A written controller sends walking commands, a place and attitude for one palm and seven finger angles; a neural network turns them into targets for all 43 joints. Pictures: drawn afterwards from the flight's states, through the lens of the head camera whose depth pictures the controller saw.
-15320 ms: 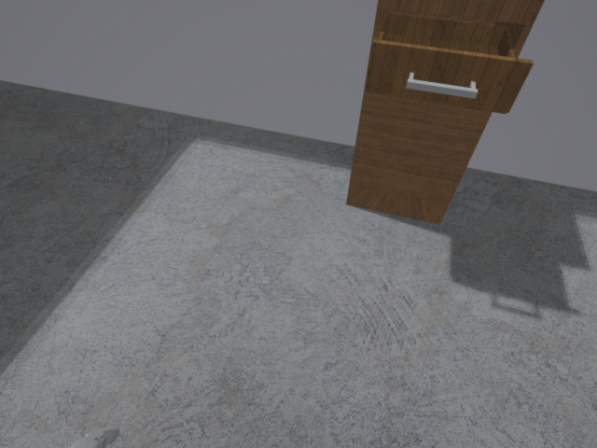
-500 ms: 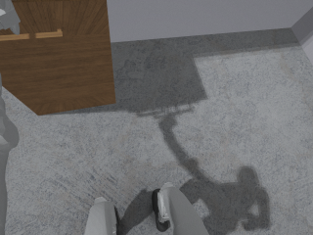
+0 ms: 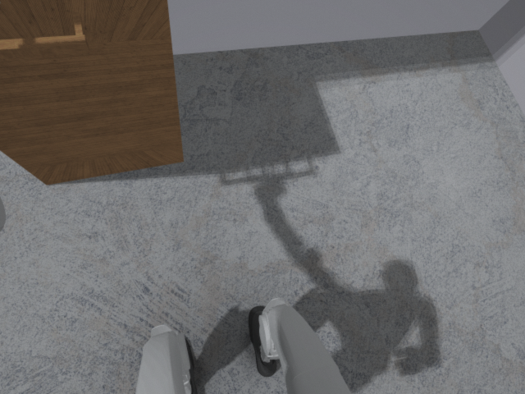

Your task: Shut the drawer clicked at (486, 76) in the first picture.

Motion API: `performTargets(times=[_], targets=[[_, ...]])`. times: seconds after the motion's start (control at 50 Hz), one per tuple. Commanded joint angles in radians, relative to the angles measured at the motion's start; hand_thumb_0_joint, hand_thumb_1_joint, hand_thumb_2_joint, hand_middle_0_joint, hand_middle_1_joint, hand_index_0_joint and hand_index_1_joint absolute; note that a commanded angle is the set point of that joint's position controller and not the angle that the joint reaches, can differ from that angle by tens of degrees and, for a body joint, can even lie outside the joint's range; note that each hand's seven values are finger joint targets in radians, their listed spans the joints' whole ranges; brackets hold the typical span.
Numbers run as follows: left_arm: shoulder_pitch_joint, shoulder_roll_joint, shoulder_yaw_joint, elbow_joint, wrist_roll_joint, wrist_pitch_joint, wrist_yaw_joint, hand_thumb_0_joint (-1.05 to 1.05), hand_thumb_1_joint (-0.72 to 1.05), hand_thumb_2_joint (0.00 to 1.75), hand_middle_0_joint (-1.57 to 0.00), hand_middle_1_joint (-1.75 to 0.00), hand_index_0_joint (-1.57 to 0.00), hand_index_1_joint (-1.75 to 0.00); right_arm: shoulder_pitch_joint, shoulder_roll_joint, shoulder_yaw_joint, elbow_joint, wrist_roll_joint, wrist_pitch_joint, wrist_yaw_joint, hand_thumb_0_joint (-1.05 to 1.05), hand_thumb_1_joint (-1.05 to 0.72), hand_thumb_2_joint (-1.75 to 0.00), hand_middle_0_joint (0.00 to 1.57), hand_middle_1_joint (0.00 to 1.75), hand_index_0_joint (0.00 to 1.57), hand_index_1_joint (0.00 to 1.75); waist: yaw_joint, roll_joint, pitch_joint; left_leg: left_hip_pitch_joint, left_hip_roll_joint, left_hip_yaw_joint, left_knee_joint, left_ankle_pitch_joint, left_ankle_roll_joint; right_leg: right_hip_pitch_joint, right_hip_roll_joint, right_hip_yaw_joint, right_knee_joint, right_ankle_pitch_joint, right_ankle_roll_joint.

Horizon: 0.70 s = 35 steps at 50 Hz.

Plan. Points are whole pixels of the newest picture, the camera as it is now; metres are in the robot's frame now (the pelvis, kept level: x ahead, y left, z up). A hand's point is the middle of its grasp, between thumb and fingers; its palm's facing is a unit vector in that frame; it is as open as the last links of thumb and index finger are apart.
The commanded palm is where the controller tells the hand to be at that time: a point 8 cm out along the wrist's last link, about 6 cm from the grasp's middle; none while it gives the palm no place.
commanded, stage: push the drawer shut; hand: left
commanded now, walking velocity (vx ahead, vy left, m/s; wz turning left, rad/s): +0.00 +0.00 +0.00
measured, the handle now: out of the picture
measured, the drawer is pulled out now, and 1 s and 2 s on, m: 0.00 0.00 0.00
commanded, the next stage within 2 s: pull the fist back off the drawer in 0.12 s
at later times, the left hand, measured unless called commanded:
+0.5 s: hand out of the picture +0.61 +0.20 +0.11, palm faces +0.08 -1.00 -0.04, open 3.4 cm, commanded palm +0.62 +0.21 +0.10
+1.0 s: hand out of the picture +0.60 +0.18 +0.11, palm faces +0.08 -1.00 -0.03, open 3.3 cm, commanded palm +0.57 +0.23 +0.10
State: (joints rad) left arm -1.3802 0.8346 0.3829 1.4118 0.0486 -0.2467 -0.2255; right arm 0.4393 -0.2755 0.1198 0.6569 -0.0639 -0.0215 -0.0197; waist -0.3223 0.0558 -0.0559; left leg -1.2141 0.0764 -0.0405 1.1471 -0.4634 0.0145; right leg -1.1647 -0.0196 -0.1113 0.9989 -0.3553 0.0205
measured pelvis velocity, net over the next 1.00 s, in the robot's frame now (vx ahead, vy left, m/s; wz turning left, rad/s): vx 0.04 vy -0.01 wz -0.01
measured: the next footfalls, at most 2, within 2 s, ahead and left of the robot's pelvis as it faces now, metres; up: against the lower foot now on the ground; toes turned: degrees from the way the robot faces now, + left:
none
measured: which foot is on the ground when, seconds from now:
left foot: down 0.00-1.00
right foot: down 0.00-1.00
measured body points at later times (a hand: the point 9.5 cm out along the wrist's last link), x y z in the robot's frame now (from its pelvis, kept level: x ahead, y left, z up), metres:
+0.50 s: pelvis +0.00 +0.00 +0.00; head +0.20 +0.03 +0.40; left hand +0.60 +0.26 +0.11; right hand -0.07 -0.24 -0.08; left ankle +0.02 +0.11 -0.65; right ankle +0.05 -0.14 -0.65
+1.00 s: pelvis +0.04 -0.01 +0.03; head +0.20 +0.01 +0.44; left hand +0.59 +0.24 +0.12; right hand -0.01 -0.26 -0.08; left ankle +0.02 +0.11 -0.65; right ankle +0.05 -0.14 -0.65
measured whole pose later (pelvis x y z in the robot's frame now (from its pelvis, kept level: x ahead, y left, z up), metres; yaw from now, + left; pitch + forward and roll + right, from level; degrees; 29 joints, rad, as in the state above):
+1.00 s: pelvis +0.04 -0.01 +0.03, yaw -1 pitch +26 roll -4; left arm -1.07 0.62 0.49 1.22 0.00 -0.32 -0.17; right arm 0.45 -0.27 0.06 0.60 -0.06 0.07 0.03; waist -0.25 0.05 -0.07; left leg -0.98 0.09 0.01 1.02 -0.48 0.00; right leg -0.98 0.00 -0.06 0.91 -0.38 0.02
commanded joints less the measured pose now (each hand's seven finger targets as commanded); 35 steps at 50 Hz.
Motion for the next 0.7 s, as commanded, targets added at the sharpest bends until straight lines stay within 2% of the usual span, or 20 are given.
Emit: performTargets(times=[0.0, 0.02, 0.06, 0.12, 0.16, 0.22, 0.26, 0.32, 0.36, 0.4, 0.42, 0.46, 0.5, 0.54, 0.56, 0.58, 0.62, 0.64, 0.68], targets=[[-0.597, 0.162, 0.019, -0.269, -0.036, -0.069, 0.028, 0.0, 0.9, 0.9, -1.4, -1.6, -1.4, -1.6, 0.268, -0.227, -0.075, 0.016, -0.002, -0.003, -0.016, 0.0, -0.9, -0.9, 0.2, 0.3, 0.2, 0.3, -0.089, 0.298, -0.554, 0.506, -0.006, -0.056, -0.14, 0.246, 0.023, 0.175, 0.066, 0.041, -0.117, 0.079, -0.023], [-0.593, 0.171, 0.021, -0.259, -0.031, -0.067, 0.028, 0.0, 0.9, 0.9, -1.4, -1.6, -1.4, -1.6, 0.27, -0.226, -0.074, 0.015, 0.0, -0.003, -0.016, 0.0, -0.9, -0.9, 0.2, 0.3, 0.2, 0.3, -0.087, 0.287, -0.551, 0.495, -0.006, -0.058, -0.141, 0.236, 0.022, 0.181, 0.067, 0.039, -0.114, 0.072, -0.023], [-0.611, 0.159, 0.017, -0.285, -0.029, -0.071, 0.032, 0.0, 0.9, 0.9, -1.4, -1.6, -1.4, -1.6, 0.27, -0.226, -0.077, 0.012, -0.003, -0.006, -0.014, 0.0, -0.9, -0.9, 0.2, 0.3, 0.2, 0.3, -0.085, 0.327, -0.574, 0.528, -0.007, -0.062, -0.14, 0.249, 0.019, 0.159, 0.067, 0.037, -0.108, 0.077, -0.028], [-0.615, 0.125, 0.0, -0.293, -0.032, -0.068, 0.04, 0.0, 0.9, 0.9, -1.4, -1.6, -1.4, -1.6, 0.273, -0.226, -0.08, 0.017, -0.004, -0.008, -0.01, 0.0, -0.9, -0.9, 0.2, 0.3, 0.2, 0.3, -0.09, 0.321, -0.567, 0.56, -0.005, -0.073, -0.146, 0.261, 0.015, 0.139, 0.068, 0.031, -0.112, 0.079, -0.026], [-0.61, 0.123, 0.004, -0.283, -0.03, -0.067, 0.046, 0.0, 0.9, 0.9, -1.4, -1.6, -1.4, -1.6, 0.274, -0.227, -0.08, 0.02, -0.007, -0.009, -0.01, 0.0, -0.9, -0.9, 0.2, 0.3, 0.2, 0.3, -0.092, 0.326, -0.552, 0.565, -0.005, -0.076, -0.152, 0.256, 0.014, 0.124, 0.067, 0.028, -0.112, 0.075, -0.029], [-0.601, 0.14, 0.013, -0.268, -0.025, -0.064, 0.051, 0.0, 0.9, 0.9, -1.4, -1.6, -1.4, -1.6, 0.275, -0.226, -0.076, 0.015, -0.006, -0.009, -0.008, 0.0, -0.9, -0.9, 0.2, 0.3, 0.2, 0.3, -0.086, 0.292, -0.55, 0.522, -0.01, -0.067, -0.147, 0.236, 0.018, 0.157, 0.067, 0.033, -0.114, 0.068, -0.027], [-0.619, 0.126, 0.007, -0.296, -0.02, -0.074, 0.052, 0.0, 0.9, 0.9, -1.4, -1.6, -1.4, -1.6, 0.281, -0.224, -0.081, 0.015, -0.011, -0.007, -0.003, 0.0, -0.9, -0.9, 0.2, 0.3, 0.2, 0.3, -0.082, 0.331, -0.566, 0.567, -0.01, -0.075, -0.15, 0.265, 0.012, 0.142, 0.067, 0.027, -0.109, 0.081, -0.033], [-0.617, 0.11, 0.008, -0.295, -0.015, -0.073, 0.06, 0.0, 0.9, 0.9, -1.4, -1.6, -1.4, -1.6, 0.284, -0.221, -0.085, 0.011, -0.016, 0.0, 0.004, 0.0, -0.9, -0.9, 0.2, 0.3, 0.2, 0.3, -0.08, 0.313, -0.568, 0.575, -0.014, -0.078, -0.146, 0.274, 0.009, 0.143, 0.068, 0.025, -0.109, 0.086, -0.033], [-0.619, 0.111, 0.015, -0.306, -0.007, -0.079, 0.064, 0.0, 0.9, 0.9, -1.4, -1.6, -1.4, -1.6, 0.291, -0.219, -0.09, 0.009, -0.019, 0.005, 0.011, 0.0, -0.9, -0.9, 0.2, 0.3, 0.2, 0.3, -0.073, 0.334, -0.586, 0.598, -0.016, -0.08, -0.142, 0.299, 0.007, 0.137, 0.069, 0.026, -0.105, 0.096, -0.038], [-0.614, 0.113, 0.02, -0.309, -0.002, -0.082, 0.068, 0.0, 0.9, 0.9, -1.4, -1.6, -1.4, -1.6, 0.294, -0.217, -0.091, 0.007, -0.022, 0.013, 0.015, 0.0, -0.9, -0.9, 0.2, 0.3, 0.2, 0.3, -0.07, 0.31, -0.576, 0.595, -0.016, -0.083, -0.145, 0.301, 0.005, 0.148, 0.069, 0.024, -0.107, 0.099, -0.038], [-0.599, 0.085, 0.003, -0.294, 0.0, -0.078, 0.068, 0.0, 0.9, 0.9, -1.4, -1.6, -1.4, -1.6, 0.292, -0.214, -0.093, 0.004, -0.02, 0.015, 0.019, 0.0, -0.9, -0.9, 0.2, 0.3, 0.2, 0.3, -0.07, 0.3, -0.565, 0.588, -0.02, -0.082, -0.148, 0.286, 0.006, 0.145, 0.07, 0.025, -0.112, 0.089, -0.038], [-0.584, 0.073, 0.008, -0.292, 0.002, -0.078, 0.072, 0.0, 0.9, 0.9, -1.4, -1.6, -1.4, -1.6, 0.292, -0.214, -0.097, 0.003, -0.023, 0.021, 0.024, 0.0, -0.9, -0.9, 0.2, 0.3, 0.2, 0.3, -0.069, 0.299, -0.551, 0.594, -0.021, -0.085, -0.152, 0.279, 0.007, 0.135, 0.069, 0.022, -0.112, 0.086, -0.041], [-0.578, 0.087, 0.018, -0.301, 0.0, -0.077, 0.072, 0.0, 0.9, 0.9, -1.4, -1.6, -1.4, -1.6, 0.29, -0.211, -0.097, 0.001, -0.023, 0.026, 0.026, 0.0, -0.9, -0.9, 0.2, 0.3, 0.2, 0.3, -0.062, 0.287, -0.561, 0.575, -0.023, -0.072, -0.149, 0.279, 0.01, 0.166, 0.069, 0.028, -0.117, 0.093, -0.038], [-0.554, 0.143, 0.056, -0.321, 0.004, -0.084, 0.069, 0.0, 0.9, 0.9, -1.4, -1.6, -1.4, -1.6, 0.292, -0.21, -0.096, -0.009, -0.023, 0.033, 0.029, 0.0, -0.9, -0.9, 0.2, 0.3, 0.2, 0.3, -0.038, 0.29, -0.592, 0.564, -0.025, -0.062, -0.147, 0.3, 0.012, 0.218, 0.069, 0.035, -0.116, 0.112, -0.039], [-0.543, 0.112, 0.042, -0.349, 0.003, -0.094, 0.064, 0.0, 0.9, 0.9, -1.4, -1.6, -1.4, -1.6, 0.295, -0.207, -0.101, -0.013, -0.024, 0.035, 0.033, 0.0, -0.9, -0.9, 0.2, 0.3, 0.2, 0.3, -0.031, 0.315, -0.628, 0.613, -0.026, -0.069, -0.149, 0.338, 0.008, 0.212, 0.072, 0.031, -0.11, 0.129, -0.044], [-0.496, 0.074, 0.026, -0.338, -0.001, -0.092, 0.058, 0.0, 0.9, 0.9, -1.4, -1.6, -1.4, -1.6, 0.288, -0.202, -0.104, -0.016, -0.021, 0.039, 0.037, 0.0, -0.9, -0.9, 0.2, 0.3, 0.2, 0.3, -0.022, 0.321, -0.62, 0.634, -0.025, -0.068, -0.153, 0.352, 0.002, 0.204, 0.072, 0.028, -0.113, 0.133, -0.046], [-0.464, 0.095, 0.051, -0.334, -0.016, -0.09, 0.055, 0.0, 0.9, 0.9, -1.4, -1.6, -1.4, -1.6, 0.283, -0.203, -0.105, -0.017, -0.018, 0.047, 0.036, 0.0, -0.9, -0.9, 0.2, 0.3, 0.2, 0.3, -0.021, 0.257, -0.584, 0.595, -0.023, -0.056, -0.16, 0.328, 0.01, 0.246, 0.074, 0.034, -0.13, 0.133, -0.039], [-0.429, 0.095, 0.06, -0.328, -0.022, -0.088, 0.052, 0.0, 0.9, 0.9, -1.4, -1.6, -1.4, -1.6, 0.278, -0.202, -0.105, -0.024, -0.015, 0.05, 0.037, 0.0, -0.9, -0.9, 0.2, 0.3, 0.2, 0.3, -0.008, 0.244, -0.577, 0.572, -0.027, -0.044, -0.166, 0.314, 0.013, 0.275, 0.075, 0.039, -0.138, 0.132, -0.038], [-0.39, 0.098, 0.071, -0.371, -0.03, -0.101, 0.045, 0.0, 0.9, 0.9, -1.4, -1.6, -1.4, -1.6, 0.273, -0.2, -0.109, -0.032, -0.012, 0.055, 0.038, 0.0, -0.9, -0.9, 0.2, 0.3, 0.2, 0.3, 0.013, 0.265, -0.621, 0.615, -0.027, -0.042, -0.173, 0.362, 0.01, 0.303, 0.076, 0.041, -0.135, 0.167, -0.041]])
